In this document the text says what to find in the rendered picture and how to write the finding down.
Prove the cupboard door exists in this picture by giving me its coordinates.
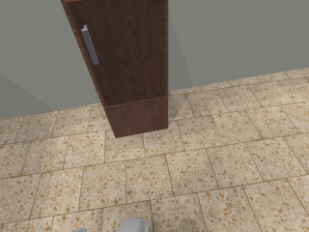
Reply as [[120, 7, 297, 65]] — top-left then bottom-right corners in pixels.
[[66, 0, 166, 106]]

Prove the robot left thigh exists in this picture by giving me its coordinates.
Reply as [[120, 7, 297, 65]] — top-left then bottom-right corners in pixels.
[[115, 217, 150, 232]]

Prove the handle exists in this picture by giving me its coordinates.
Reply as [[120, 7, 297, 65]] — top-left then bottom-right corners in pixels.
[[81, 24, 98, 65]]

